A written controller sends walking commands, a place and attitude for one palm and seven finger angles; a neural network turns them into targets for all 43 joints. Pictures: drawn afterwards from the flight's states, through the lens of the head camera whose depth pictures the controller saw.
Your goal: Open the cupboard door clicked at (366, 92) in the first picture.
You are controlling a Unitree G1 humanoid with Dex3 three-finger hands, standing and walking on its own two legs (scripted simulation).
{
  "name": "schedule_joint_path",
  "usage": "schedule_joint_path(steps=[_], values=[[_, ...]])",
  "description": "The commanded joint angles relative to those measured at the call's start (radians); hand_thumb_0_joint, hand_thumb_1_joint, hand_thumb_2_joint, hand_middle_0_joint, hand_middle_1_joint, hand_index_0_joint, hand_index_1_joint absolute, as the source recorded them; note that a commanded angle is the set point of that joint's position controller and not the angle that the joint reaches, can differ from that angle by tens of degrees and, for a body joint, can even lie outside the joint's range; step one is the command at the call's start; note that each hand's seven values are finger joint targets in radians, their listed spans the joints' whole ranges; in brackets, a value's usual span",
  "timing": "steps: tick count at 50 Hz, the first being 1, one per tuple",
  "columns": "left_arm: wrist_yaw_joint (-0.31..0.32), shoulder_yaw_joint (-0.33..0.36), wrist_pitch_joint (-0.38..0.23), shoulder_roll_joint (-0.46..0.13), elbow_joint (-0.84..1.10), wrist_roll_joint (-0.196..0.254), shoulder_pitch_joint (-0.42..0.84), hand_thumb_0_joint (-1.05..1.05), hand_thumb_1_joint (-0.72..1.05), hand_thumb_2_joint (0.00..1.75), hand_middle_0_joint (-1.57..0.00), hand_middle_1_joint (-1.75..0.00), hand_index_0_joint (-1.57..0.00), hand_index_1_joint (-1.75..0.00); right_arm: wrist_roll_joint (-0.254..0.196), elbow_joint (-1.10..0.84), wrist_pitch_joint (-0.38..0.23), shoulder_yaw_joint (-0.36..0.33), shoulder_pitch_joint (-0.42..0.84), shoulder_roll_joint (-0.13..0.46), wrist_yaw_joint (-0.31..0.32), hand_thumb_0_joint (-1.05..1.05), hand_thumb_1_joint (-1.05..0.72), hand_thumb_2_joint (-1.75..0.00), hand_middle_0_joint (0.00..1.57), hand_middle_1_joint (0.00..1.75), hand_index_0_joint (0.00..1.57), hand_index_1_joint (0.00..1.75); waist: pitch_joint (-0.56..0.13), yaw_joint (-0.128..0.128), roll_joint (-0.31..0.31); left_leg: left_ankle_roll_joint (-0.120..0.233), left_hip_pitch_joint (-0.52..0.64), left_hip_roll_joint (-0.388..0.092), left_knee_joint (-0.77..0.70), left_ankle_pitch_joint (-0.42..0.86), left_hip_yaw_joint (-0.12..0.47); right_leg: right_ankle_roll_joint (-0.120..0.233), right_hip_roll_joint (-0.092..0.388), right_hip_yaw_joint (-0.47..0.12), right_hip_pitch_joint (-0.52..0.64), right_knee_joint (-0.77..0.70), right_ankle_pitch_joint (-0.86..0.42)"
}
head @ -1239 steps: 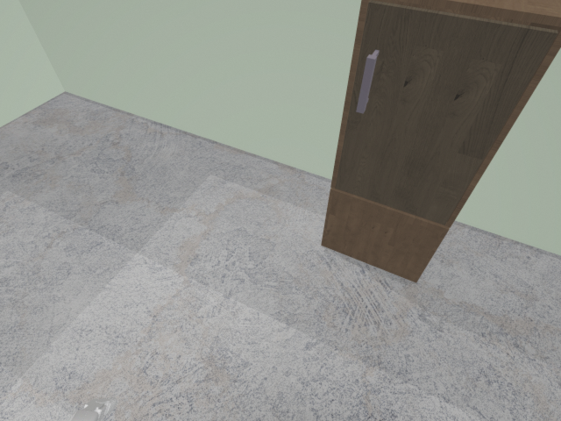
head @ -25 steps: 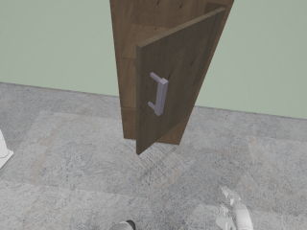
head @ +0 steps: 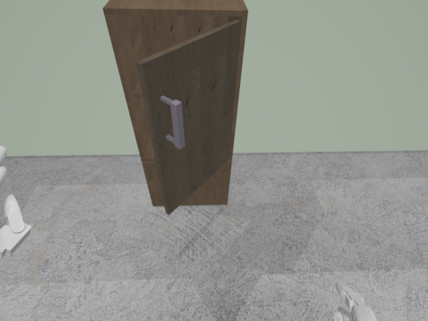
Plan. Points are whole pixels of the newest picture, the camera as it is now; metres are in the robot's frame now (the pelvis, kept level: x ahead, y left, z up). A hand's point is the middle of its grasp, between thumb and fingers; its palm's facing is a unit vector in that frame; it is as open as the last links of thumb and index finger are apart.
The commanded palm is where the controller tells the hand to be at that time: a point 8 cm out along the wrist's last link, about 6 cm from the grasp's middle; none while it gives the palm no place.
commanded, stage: stop stepping back and stand still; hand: left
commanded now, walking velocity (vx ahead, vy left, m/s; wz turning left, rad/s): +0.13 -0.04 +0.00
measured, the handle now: (172, 122) +0.58 +0.13 +0.05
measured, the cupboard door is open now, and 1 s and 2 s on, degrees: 49 49 49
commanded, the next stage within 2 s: let the arm hang, fingers relaxed in 0.68 s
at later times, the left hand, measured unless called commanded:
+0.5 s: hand (0, 282) +0.14 +0.26 +0.16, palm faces +0.46 -0.76 -0.45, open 7.4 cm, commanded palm +0.07 +0.30 +0.19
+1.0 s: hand out of the picture +0.05 +0.22 -0.12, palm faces +0.08 -0.95 -0.31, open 7.4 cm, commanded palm none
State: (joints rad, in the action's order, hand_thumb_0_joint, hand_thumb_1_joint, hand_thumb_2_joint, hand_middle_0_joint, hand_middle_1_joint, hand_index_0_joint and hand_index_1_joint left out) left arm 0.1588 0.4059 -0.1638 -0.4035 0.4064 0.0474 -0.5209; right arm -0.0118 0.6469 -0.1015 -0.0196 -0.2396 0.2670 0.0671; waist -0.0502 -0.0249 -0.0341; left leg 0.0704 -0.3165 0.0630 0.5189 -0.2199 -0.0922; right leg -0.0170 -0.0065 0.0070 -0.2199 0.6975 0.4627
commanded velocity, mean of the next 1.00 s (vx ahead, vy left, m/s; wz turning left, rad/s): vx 0.08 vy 0.02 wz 0.00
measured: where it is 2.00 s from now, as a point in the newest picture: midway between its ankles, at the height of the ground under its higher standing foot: outside the picture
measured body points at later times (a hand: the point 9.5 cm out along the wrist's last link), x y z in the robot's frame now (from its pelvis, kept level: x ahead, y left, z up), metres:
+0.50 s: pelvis -0.05 -0.01 +0.01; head -0.05 -0.01 +0.46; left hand +0.11 +0.29 +0.19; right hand +0.10 -0.26 -0.09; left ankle -0.08 +0.13 -0.73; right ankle -0.04 -0.09 -0.73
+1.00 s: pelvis -0.07 +0.01 -0.01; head -0.04 -0.02 +0.44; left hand +0.05 +0.27 -0.10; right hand +0.07 -0.23 -0.14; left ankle -0.06 +0.13 -0.73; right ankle -0.07 -0.09 -0.73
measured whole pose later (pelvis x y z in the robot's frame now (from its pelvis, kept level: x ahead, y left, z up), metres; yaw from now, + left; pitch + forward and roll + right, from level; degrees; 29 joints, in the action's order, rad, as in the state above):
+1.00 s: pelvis -0.07 +0.01 -0.01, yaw +4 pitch +1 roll +3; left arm 0.01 0.04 0.04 -0.22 -0.59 -0.03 -0.27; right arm 0.03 0.82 -0.02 0.00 -0.17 0.26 -0.01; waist 0.03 -0.01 0.00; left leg 0.01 -0.32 0.05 0.59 -0.28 -0.04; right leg 0.02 0.01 -0.04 -0.34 0.68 0.35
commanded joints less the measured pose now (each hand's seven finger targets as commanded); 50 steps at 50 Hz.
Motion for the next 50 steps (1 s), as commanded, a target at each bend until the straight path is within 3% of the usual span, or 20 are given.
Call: schedule_joint_path(steps=[1,4,5,7,10,13,20,22,24,28,30,34,38,39,41,43,45,47,48,50], values=[[0.016,0.158,-0.080,-0.261,0.345,-0.014,0.027,0.00,0.90,0.90,-0.20,-0.30,-0.20,-0.30,0.013,-0.162,-0.088,-0.018,0.093,0.089,0.005,0.00,-0.90,-0.90,0.20,0.30,0.20,0.30,-0.021,0.025,0.170,0.055,0.001,-0.270,-0.269,0.086,0.300,0.008,0.018,0.015,0.019,-0.031,-0.010],[0.018,0.173,-0.083,-0.229,0.315,-0.014,-0.072,0.00,0.90,0.90,-0.20,-0.30,-0.20,-0.30,0.011,-0.200,-0.071,-0.015,0.126,0.070,0.007,0.00,-0.90,-0.90,0.20,0.30,0.20,0.30,0.027,0.027,0.212,-0.011,-0.272,-0.183,-0.280,-0.387,0.180,0.040,0.024,0.043,0.218,-0.194,-0.076],[0.019,0.187,-0.089,-0.238,0.301,-0.017,-0.075,0.00,0.90,0.90,-0.20,-0.30,-0.20,-0.30,0.017,-0.206,-0.058,-0.022,0.124,0.067,0.009,0.00,-0.90,-0.90,0.20,0.30,0.20,0.30,0.040,0.024,0.158,-0.037,-0.299,-0.126,-0.154,-0.430,0.143,0.078,0.066,-0.041,0.176,-0.275,0.047],[0.014,0.176,-0.091,-0.233,0.263,-0.019,-0.059,0.00,0.90,0.90,-0.20,-0.30,-0.20,-0.30,0.014,-0.188,-0.032,-0.047,0.111,0.064,0.007,0.00,-0.90,-0.90,0.20,0.30,0.20,0.30,0.088,0.036,-0.217,-0.078,-0.263,-0.024,0.513,-0.278,0.085,0.234,0.389,-0.602,-0.163,-0.628,0.501],[-0.008,0.165,-0.132,-0.205,0.159,-0.015,0.017,0.00,0.90,0.90,-0.20,-0.30,-0.20,-0.30,0.029,-0.137,-0.042,-0.028,0.060,0.059,0.002,0.00,-0.90,-0.90,0.20,0.30,0.20,0.30,0.077,-0.016,-0.028,-0.085,-0.295,-0.099,0.670,-0.053,0.118,0.185,0.311,-0.349,-0.172,-0.555,0.183],[-0.013,0.101,-0.136,-0.168,0.067,-0.029,0.088,0.00,0.90,0.90,-0.20,-0.30,-0.20,-0.30,0.020,-0.125,-0.048,-0.022,0.070,0.051,0.018,0.00,-0.90,-0.90,0.20,0.30,0.20,0.30,0.059,-0.005,-0.024,-0.064,-0.214,-0.115,0.458,-0.050,0.065,0.145,0.255,-0.193,-0.145,-0.528,0.104],[0.024,0.098,-0.117,-0.177,0.203,-0.034,0.082,0.00,0.90,0.90,-0.20,-0.30,-0.20,-0.30,0.028,-0.138,-0.099,-0.021,0.078,0.050,0.038,0.00,-0.90,-0.90,0.20,0.30,0.20,0.30,-0.018,0.033,-0.140,-0.028,0.055,-0.057,-0.054,-0.088,-0.041,0.117,0.211,-0.167,0.028,-0.446,-0.041],[0.031,0.117,-0.122,-0.193,0.296,-0.028,0.087,0.00,0.90,0.90,-0.20,-0.30,-0.20,-0.30,0.026,-0.155,-0.101,-0.027,0.073,0.061,0.039,0.00,-0.90,-0.90,0.20,0.30,0.20,0.30,-0.054,0.022,-0.002,-0.011,0.152,-0.106,-0.160,-0.043,0.037,0.075,0.156,-0.121,0.044,-0.305,-0.189],[0.037,0.135,-0.131,-0.199,0.345,-0.027,0.094,0.00,0.90,0.90,-0.20,-0.30,-0.20,-0.30,0.020,-0.170,-0.097,-0.034,0.077,0.086,0.033,0.00,-0.90,-0.90,0.20,0.30,0.20,0.30,-0.069,0.026,0.199,0.043,0.257,-0.262,-0.139,0.206,0.240,0.024,0.045,-0.012,-0.082,-0.104,-0.298],[0.022,0.147,-0.120,-0.199,0.303,-0.030,0.020,0.00,0.90,0.90,-0.20,-0.30,-0.20,-0.30,0.017,-0.151,-0.104,-0.019,0.072,0.055,0.013,0.00,-0.90,-0.90,0.20,0.30,0.20,0.30,0.001,0.023,0.296,0.011,0.184,-0.252,-0.108,0.441,0.128,0.020,0.017,0.075,-0.059,-0.143,-0.209],[0.016,0.137,-0.119,-0.181,0.263,-0.026,0.008,0.00,0.90,0.90,-0.20,-0.30,-0.20,-0.30,0.007,-0.154,-0.097,-0.019,0.076,0.061,0.005,0.00,-0.90,-0.90,0.20,0.30,0.20,0.30,0.003,0.017,0.193,-0.022,0.072,-0.195,-0.034,0.370,0.063,0.035,0.036,0.028,0.087,-0.204,-0.496],[0.011,0.140,-0.112,-0.171,0.184,-0.010,-0.037,0.00,0.90,0.90,-0.20,-0.30,-0.20,-0.30,-0.002,-0.162,-0.068,-0.027,0.069,0.047,-0.009,0.00,-0.90,-0.90,0.20,0.30,0.20,0.30,-0.084,0.007,-0.135,-0.079,-0.047,-0.082,0.151,-0.051,0.037,0.121,0.230,-0.194,0.222,-0.271,-0.921],[0.010,0.156,-0.106,-0.173,0.197,-0.003,-0.073,0.00,0.90,0.90,-0.20,-0.30,-0.20,-0.30,0.005,-0.168,-0.044,-0.007,0.102,0.034,0.001,0.00,-0.90,-0.90,0.20,0.30,0.20,0.30,-0.053,0.008,-0.032,-0.059,0.069,-0.104,-0.084,0.067,0.066,0.057,0.146,-0.086,0.112,-0.276,-0.601],[-0.131,-0.287,0.066,0.000,-0.507,-0.104,0.080,0.00,0.90,0.90,-0.20,-0.30,-0.20,-0.30,0.014,0.072,-0.073,-0.058,0.107,0.207,-0.091,0.00,-0.90,-0.90,0.20,0.30,0.20,0.30,0.010,-0.033,0.087,-0.035,0.043,-0.163,0.047,0.329,0.167,0.052,0.138,0.008,-0.102,-0.079,-0.545],[-0.152,-0.296,0.160,0.095,-0.522,-0.082,0.101,0.00,0.90,0.90,-0.20,-0.30,-0.20,-0.30,0.022,0.050,-0.001,-0.057,0.068,0.165,-0.076,0.00,-0.90,-0.90,0.20,0.30,0.20,0.30,0.034,-0.008,0.207,0.038,-0.024,-0.281,-0.114,0.400,0.264,0.019,0.029,0.025,-0.147,0.069,-0.066],[-0.151,-0.309,0.167,0.090,-0.584,-0.080,0.166,0.00,0.90,0.90,-0.20,-0.30,-0.20,-0.30,0.050,0.041,0.019,-0.032,0.047,0.148,-0.066,0.00,-0.90,-0.90,0.20,0.30,0.20,0.30,0.015,-0.013,0.144,0.112,-0.004,-0.327,-0.150,0.430,0.392,0.009,0.016,-0.042,-0.224,0.229,0.070],[-0.148,-0.315,0.155,0.075,-0.703,-0.078,0.203,0.00,0.90,0.90,-0.20,-0.30,-0.20,-0.30,0.064,0.048,0.036,-0.029,0.067,0.156,-0.060,0.00,-0.90,-0.90,0.20,0.30,0.20,0.30,-0.014,0.015,0.003,0.133,0.096,-0.325,-0.083,0.643,0.363,0.017,0.027,-0.054,-0.208,0.149,0.029],[-0.146,-0.319,0.147,0.048,-0.839,-0.079,0.201,0.00,0.90,0.90,-0.20,-0.30,-0.20,-0.30,0.053,0.068,0.052,-0.032,0.095,0.172,-0.058,0.00,-0.90,-0.90,0.20,0.30,0.20,0.30,-0.067,0.048,-0.015,0.079,0.134,-0.265,-0.034,0.655,0.270,0.020,0.024,-0.032,-0.068,-0.066,-0.159],[-0.144,-0.315,0.140,0.021,-0.909,-0.081,0.175,0.00,0.90,0.90,-0.20,-0.30,-0.20,-0.30,0.042,0.082,0.059,-0.030,0.105,0.159,-0.057,0.00,-0.90,-0.90,0.20,0.30,0.20,0.30,-0.098,0.063,-0.031,0.030,0.098,-0.197,0.009,0.521,0.213,0.029,0.038,-0.072,0.052,-0.183,-0.409],[-0.140,-0.326,0.138,-0.042,-1.019,-0.077,0.184,0.00,0.90,0.90,-0.20,-0.30,-0.20,-0.30,0.024,0.111,0.075,-0.017,0.069,0.073,-0.063,0.00,-0.90,-0.90,0.20,0.30,0.20,0.30,-0.078,0.029,-0.064,-0.055,0.013,-0.057,0.070,-0.006,0.108,0.115,0.242,-0.292,0.092,-0.289,-0.665]])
